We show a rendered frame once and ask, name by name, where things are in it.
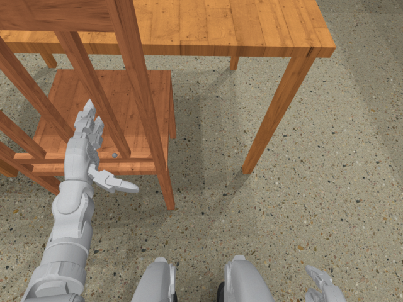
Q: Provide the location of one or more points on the right robot hand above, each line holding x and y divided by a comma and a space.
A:
330, 292

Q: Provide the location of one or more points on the robot left thigh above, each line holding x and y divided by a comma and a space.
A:
156, 284

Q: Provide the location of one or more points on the left robot hand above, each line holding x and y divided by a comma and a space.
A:
81, 152

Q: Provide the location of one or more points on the right robot shin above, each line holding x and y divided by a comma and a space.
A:
231, 298

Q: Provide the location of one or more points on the chair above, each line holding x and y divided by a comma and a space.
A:
136, 105

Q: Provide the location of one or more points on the table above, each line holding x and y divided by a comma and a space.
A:
234, 28

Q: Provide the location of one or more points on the left robot forearm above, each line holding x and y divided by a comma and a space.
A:
62, 269

